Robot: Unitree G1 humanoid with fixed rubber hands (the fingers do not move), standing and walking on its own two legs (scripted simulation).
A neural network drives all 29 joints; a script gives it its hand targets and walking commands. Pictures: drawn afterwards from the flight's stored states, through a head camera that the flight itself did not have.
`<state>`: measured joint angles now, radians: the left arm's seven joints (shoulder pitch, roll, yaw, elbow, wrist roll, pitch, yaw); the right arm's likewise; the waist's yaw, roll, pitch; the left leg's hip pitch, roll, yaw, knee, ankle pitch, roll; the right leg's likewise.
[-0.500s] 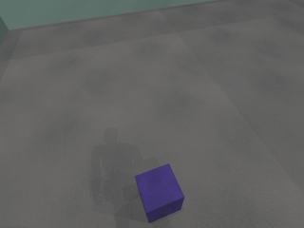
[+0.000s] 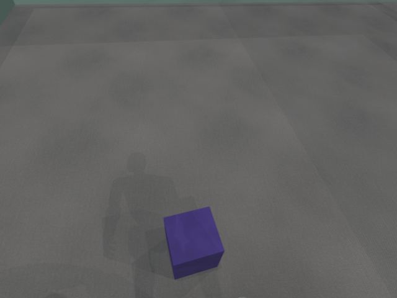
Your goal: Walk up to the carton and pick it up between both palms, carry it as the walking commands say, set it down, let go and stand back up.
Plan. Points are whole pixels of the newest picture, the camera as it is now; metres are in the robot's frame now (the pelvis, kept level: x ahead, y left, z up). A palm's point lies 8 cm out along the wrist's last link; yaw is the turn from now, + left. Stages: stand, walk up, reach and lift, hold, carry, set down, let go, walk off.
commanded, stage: walk up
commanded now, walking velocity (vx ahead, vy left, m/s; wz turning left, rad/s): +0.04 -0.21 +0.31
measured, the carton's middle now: (191, 243) +0.45 -0.02 -0.66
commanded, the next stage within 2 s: stand in 1.48 s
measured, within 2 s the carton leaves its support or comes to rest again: neither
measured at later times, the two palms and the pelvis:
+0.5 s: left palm out of the picture -0.05 +0.12 -0.15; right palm (321, 268) +0.20 -0.29 -0.13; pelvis +0.05 -0.08 -0.01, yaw +8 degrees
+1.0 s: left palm out of the picture +0.03 +0.16 -0.15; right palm out of the picture +0.12 -0.31 -0.15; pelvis +0.07 -0.07 -0.01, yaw +10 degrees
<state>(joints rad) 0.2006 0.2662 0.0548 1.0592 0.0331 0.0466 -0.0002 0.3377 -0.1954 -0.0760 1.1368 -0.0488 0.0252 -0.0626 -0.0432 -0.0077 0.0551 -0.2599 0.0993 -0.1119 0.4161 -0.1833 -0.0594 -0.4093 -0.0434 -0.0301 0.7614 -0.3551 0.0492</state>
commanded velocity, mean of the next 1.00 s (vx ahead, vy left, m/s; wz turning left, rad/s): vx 0.04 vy -0.03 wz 0.15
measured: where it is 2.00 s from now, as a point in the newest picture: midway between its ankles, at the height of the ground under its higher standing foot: outside the picture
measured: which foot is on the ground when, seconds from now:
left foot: down 0.00-0.12, up 0.14-0.50, down 0.52-1.00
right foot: up 0.00-0.08, down 0.10-1.00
